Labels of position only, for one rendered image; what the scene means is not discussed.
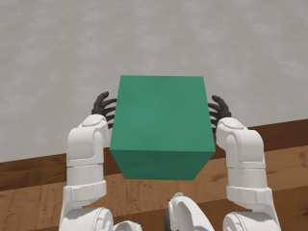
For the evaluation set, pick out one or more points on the robot left hand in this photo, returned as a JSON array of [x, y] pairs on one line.
[[99, 107]]

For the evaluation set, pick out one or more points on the robot left forearm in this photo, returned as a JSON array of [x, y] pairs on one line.
[[84, 160]]

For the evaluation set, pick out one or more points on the robot right hand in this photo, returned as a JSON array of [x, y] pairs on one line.
[[222, 111]]

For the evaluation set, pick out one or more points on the left robot upper arm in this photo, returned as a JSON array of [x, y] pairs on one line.
[[88, 219]]

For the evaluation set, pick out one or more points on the right robot upper arm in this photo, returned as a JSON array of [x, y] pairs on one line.
[[249, 221]]

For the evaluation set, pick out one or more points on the right robot foot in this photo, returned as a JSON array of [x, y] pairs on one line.
[[167, 220]]

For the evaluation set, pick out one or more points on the carton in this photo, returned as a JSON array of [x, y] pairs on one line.
[[162, 128]]

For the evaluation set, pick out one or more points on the robot right forearm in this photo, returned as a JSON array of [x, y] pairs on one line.
[[245, 158]]

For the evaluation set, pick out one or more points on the right robot shin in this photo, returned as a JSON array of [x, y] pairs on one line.
[[174, 226]]

